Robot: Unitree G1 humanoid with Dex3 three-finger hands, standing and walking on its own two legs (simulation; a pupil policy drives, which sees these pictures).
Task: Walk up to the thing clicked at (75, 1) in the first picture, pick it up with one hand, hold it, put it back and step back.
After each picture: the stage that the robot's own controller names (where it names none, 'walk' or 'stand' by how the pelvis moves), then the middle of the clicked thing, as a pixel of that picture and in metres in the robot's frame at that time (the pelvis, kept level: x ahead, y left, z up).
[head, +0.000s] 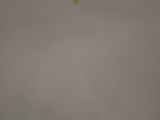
stand; out of the picture +2.39 +0.15 -0.65
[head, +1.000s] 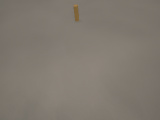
walk; (76, 13) +2.25 +0.31 -0.65
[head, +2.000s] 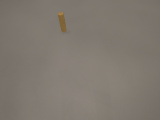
walk; (62, 22) +1.60 +0.39 -0.65
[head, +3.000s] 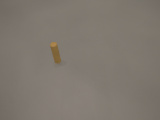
walk; (55, 53) +1.10 +0.37 -0.65
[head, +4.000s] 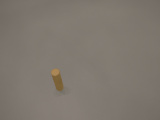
walk; (57, 80) +0.74 +0.28 -0.64
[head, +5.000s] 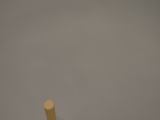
walk; (50, 111) +0.50 +0.20 -0.64
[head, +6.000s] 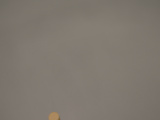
stand; out of the picture +0.41 +0.22 -0.65
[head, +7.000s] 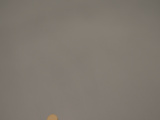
stand; out of the picture +0.40 +0.22 -0.65
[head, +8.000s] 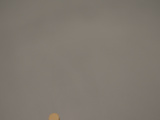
stand; out of the picture +0.42 +0.22 -0.66
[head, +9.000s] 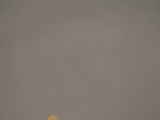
stand; out of the picture +0.41 +0.23 -0.66
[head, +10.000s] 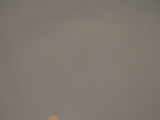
go down; out of the picture +0.39 +0.23 -0.66
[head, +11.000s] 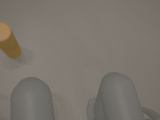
go down; (8, 43) +0.48 +0.26 -0.26
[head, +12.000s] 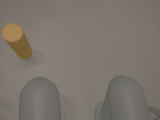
approach; (19, 44) +0.47 +0.26 -0.25
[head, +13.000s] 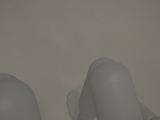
close in; out of the picture +0.45 +0.31 -0.16
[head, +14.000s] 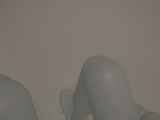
close; out of the picture +0.45 +0.31 -0.16
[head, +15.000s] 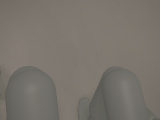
lift; out of the picture +0.33 +0.29 -0.12
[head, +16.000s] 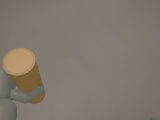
lift; (29, 81) +0.32 +0.18 +0.04
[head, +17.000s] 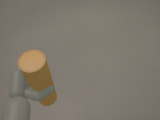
hold; (41, 82) +0.33 +0.15 +0.04
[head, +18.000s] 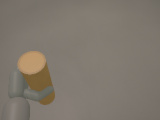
hold; (40, 82) +0.33 +0.16 +0.03
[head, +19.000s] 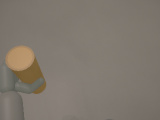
crouch; (30, 74) +0.36 +0.18 -0.02
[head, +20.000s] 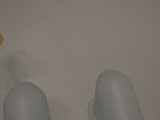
lower; out of the picture +0.49 +0.26 -0.04
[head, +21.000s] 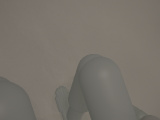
lower; out of the picture +0.45 +0.31 -0.17
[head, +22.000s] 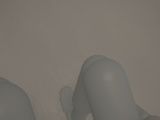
lower; out of the picture +0.44 +0.31 -0.16
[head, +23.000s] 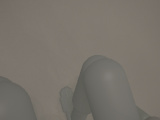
lower; out of the picture +0.44 +0.31 -0.16
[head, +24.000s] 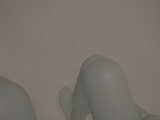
lower; out of the picture +0.43 +0.30 -0.16
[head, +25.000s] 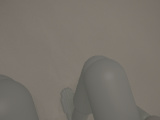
open; out of the picture +0.44 +0.28 -0.16
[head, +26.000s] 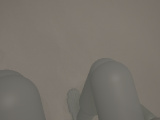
stand; out of the picture +0.43 +0.28 -0.17
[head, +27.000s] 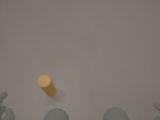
walk; (48, 86) +0.43 +0.21 -0.47
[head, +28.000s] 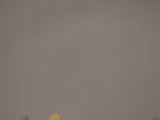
stand; out of the picture +0.40 +0.19 -0.60
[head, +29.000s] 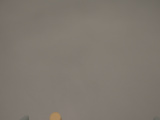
stand; out of the picture +0.40 +0.19 -0.60
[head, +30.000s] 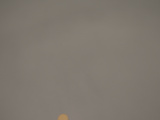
stand; out of the picture +0.42 +0.18 -0.65
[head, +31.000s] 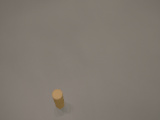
walk; (58, 99) +0.45 +0.16 -0.64
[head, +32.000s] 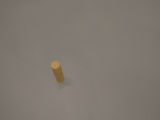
walk; (58, 72) +0.67 +0.23 -0.62
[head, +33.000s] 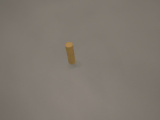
stand; (70, 53) +1.00 +0.20 -0.63
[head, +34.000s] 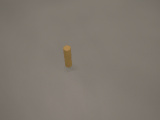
stand; (67, 56) +1.01 +0.18 -0.65
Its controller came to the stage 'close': yes
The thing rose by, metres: 0.68
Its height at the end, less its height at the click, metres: +0.00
